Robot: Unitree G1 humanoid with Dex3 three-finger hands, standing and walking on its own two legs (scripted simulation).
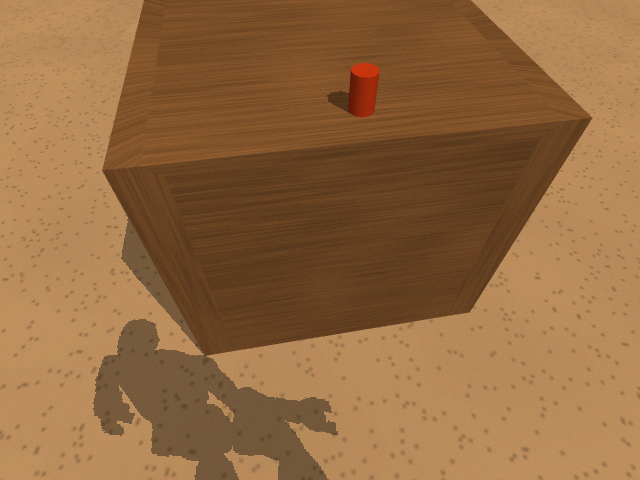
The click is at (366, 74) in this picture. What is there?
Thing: squat round
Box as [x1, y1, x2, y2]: [348, 63, 379, 116]
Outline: 359,63 352,66 351,68 348,110 350,113 357,116 367,116 371,114 374,109 379,71 378,68 372,64
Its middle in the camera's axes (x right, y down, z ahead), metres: +0.08 -0.28 +0.76
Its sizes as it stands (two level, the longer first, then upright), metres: 0.053 0.053 0.083
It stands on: a support 0.80 m high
